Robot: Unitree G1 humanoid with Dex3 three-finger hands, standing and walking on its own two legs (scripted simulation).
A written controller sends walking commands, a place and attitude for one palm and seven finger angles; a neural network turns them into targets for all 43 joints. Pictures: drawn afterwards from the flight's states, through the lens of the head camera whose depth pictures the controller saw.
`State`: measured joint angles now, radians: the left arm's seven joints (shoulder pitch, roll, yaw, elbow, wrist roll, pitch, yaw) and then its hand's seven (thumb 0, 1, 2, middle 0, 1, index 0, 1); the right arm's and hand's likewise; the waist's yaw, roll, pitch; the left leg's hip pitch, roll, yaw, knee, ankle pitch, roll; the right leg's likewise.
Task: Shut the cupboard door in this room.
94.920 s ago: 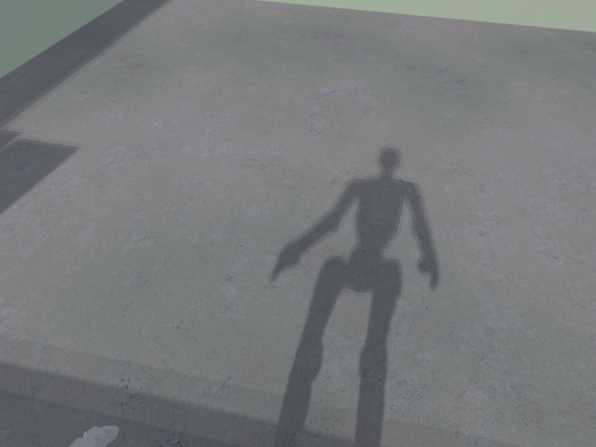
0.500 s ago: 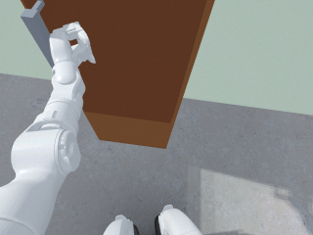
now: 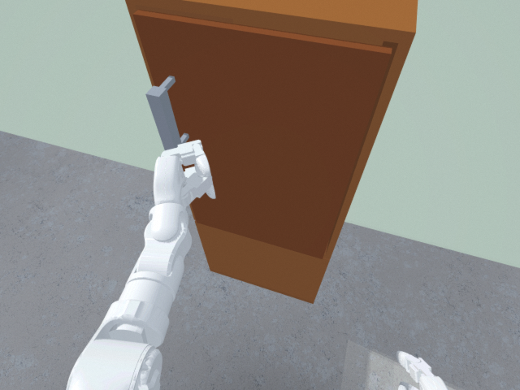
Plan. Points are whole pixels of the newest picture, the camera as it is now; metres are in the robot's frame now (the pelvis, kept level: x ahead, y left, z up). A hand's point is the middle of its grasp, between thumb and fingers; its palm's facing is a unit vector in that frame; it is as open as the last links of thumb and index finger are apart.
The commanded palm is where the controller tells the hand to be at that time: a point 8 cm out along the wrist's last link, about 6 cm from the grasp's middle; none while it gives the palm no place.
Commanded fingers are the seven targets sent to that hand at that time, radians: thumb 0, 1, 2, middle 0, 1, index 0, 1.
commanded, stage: pull the fist back off the door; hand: left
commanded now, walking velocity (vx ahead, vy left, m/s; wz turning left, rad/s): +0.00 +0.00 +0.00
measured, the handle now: (172, 119) +0.57 +0.17 +0.09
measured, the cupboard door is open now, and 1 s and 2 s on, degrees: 0 0 0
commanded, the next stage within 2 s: draw the hand back to the body in 0.02 s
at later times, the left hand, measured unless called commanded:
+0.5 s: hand (168, 199) +0.35 +0.13 +0.13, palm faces +0.09 -1.00 -0.02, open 3.1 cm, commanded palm +0.31 +0.18 +0.13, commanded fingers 0.00 0.90 0.90 -1.30 -1.50 -1.30 -1.50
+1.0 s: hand (61, 262) +0.24 +0.22 +0.16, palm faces +0.26 -0.93 -0.27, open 3.7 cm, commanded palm +0.20 +0.27 +0.18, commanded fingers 0.00 0.90 0.90 -0.64 -0.78 -0.64 -0.78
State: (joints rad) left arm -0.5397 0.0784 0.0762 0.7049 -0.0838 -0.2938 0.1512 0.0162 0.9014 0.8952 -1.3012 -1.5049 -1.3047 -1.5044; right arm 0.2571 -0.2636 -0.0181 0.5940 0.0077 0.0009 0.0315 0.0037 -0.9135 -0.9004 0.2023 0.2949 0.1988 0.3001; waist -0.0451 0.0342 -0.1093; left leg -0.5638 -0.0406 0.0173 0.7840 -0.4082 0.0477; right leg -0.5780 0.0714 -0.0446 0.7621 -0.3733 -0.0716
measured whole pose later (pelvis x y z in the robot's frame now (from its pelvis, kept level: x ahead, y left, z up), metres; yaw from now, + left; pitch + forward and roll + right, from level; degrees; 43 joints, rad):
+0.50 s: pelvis -0.01 +0.00 +0.01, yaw -1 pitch +5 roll +0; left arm -0.25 0.16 0.12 0.37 -0.17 -0.18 0.04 0.02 0.90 0.89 -1.30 -1.50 -1.30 -1.50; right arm 0.34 -0.25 0.02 0.61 0.06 0.02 -0.02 0.01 -0.91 -0.90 0.21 0.30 0.20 0.30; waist -0.02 0.05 -0.07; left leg -0.40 -0.03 0.03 0.66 -0.35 0.04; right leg -0.42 0.08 -0.02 0.65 -0.31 -0.07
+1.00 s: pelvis +0.00 +0.02 +0.04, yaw +2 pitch -3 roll -1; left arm 0.19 0.28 0.10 -0.15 -0.08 -0.03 0.06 0.02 0.90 0.89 -0.90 -1.07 -0.91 -1.07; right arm 0.15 -0.21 0.08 0.57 0.03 0.01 -0.06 0.01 -0.91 -0.90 0.21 0.30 0.20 0.30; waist 0.06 0.07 0.00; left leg -0.11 -0.07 -0.01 0.42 -0.24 0.07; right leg -0.12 0.05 -0.04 0.40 -0.22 -0.05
